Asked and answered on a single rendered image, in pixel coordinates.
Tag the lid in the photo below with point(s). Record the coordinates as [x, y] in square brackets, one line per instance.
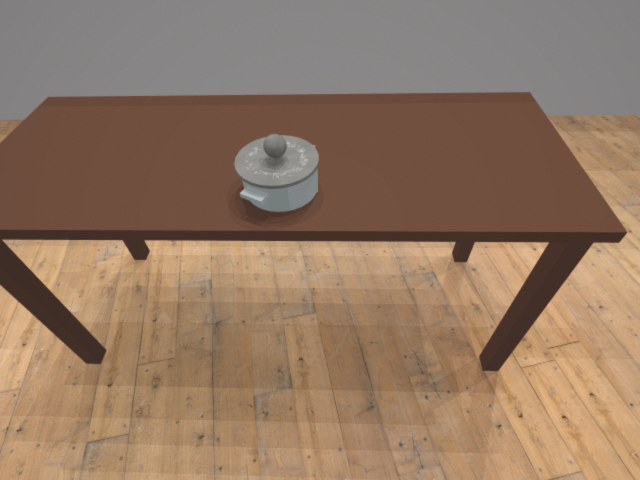
[296, 165]

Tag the table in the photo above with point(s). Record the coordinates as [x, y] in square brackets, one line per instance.
[399, 167]

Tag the pot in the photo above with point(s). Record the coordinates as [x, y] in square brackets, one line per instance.
[284, 199]

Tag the knob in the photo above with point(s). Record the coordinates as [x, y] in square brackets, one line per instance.
[274, 145]

